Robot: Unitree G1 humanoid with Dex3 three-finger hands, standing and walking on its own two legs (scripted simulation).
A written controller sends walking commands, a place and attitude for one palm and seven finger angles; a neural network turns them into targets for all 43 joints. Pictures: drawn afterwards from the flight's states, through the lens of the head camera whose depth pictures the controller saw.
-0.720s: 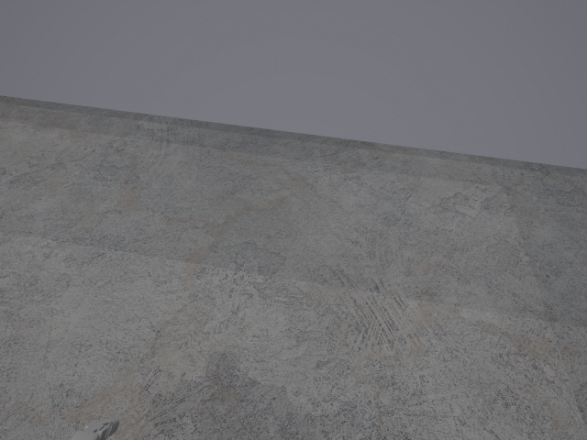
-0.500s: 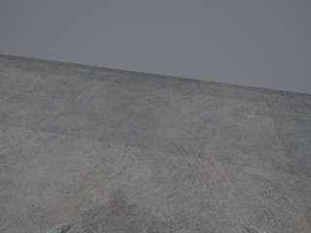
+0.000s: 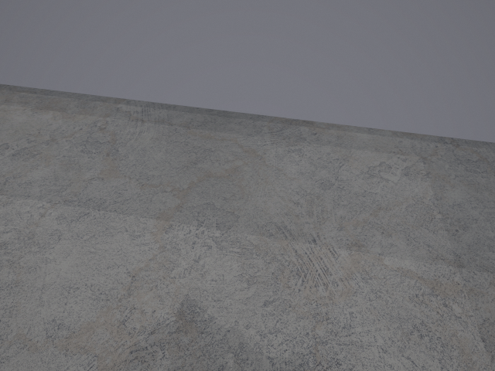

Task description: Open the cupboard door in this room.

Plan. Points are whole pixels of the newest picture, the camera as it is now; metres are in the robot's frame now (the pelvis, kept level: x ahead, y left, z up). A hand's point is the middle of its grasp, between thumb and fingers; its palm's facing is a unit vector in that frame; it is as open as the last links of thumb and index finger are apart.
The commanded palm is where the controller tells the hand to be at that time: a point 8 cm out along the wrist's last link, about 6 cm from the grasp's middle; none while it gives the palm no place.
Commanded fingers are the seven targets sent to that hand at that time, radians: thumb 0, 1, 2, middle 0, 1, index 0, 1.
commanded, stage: stand and wait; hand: left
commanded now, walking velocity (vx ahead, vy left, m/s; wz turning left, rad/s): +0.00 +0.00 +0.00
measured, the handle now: out of the picture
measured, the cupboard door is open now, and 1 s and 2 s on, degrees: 0 0 0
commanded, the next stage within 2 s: turn or walk to find it in 0.18 s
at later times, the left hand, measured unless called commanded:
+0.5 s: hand out of the picture +0.05 +0.22 -0.18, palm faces +0.04 -0.96 -0.27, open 7.4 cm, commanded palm none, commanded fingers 0.00 0.90 0.90 -0.20 -0.30 -0.20 -0.30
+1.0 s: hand out of the picture +0.00 +0.20 -0.16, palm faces +0.25 -0.92 -0.30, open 7.4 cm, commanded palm none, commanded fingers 0.00 0.90 0.90 -0.20 -0.30 -0.20 -0.30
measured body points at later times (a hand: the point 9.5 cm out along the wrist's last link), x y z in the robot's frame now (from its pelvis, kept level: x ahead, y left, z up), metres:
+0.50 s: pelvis -0.01 +0.00 -0.01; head +0.00 +0.01 +0.44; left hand +0.05 +0.27 -0.16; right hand +0.06 -0.26 -0.15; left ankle +0.01 +0.12 -0.74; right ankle +0.01 -0.12 -0.74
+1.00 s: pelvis -0.05 -0.02 -0.01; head -0.02 -0.04 +0.44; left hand -0.02 +0.25 -0.14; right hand +0.05 -0.26 -0.17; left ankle +0.00 +0.12 -0.74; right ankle -0.04 -0.13 -0.75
